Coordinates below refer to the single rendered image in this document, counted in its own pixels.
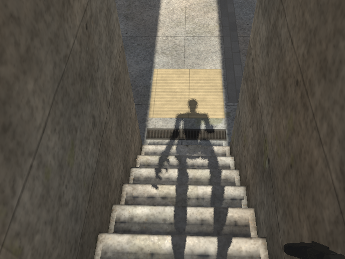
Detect right robot hand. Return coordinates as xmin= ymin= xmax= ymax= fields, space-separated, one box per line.
xmin=284 ymin=241 xmax=345 ymax=259

